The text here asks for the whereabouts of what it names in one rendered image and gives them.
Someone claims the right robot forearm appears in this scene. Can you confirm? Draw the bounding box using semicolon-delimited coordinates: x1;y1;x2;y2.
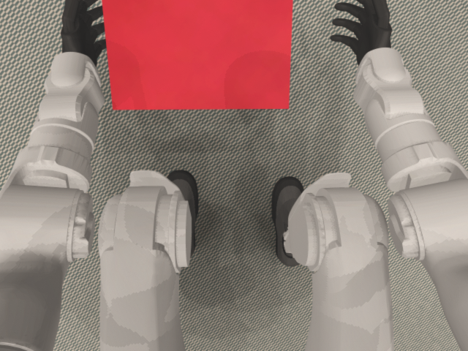
353;48;468;192

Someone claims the robot left upper arm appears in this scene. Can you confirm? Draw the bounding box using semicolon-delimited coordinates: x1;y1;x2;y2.
0;184;95;351

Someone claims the carton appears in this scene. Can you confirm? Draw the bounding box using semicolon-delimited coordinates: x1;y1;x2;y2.
102;0;293;110

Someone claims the robot left thigh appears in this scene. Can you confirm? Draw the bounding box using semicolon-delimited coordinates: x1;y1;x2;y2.
99;186;192;351

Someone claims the right robot foot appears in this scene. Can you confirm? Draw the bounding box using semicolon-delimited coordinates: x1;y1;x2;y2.
272;176;304;266

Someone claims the left robot forearm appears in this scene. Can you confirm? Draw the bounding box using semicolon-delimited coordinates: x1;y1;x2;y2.
0;52;105;199

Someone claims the right robot hand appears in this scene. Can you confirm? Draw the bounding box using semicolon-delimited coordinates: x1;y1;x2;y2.
331;0;392;66

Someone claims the robot right upper arm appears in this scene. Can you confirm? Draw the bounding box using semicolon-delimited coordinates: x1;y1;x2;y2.
388;178;468;351

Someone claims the left robot hand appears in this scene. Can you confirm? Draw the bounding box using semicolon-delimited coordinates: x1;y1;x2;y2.
61;0;107;67

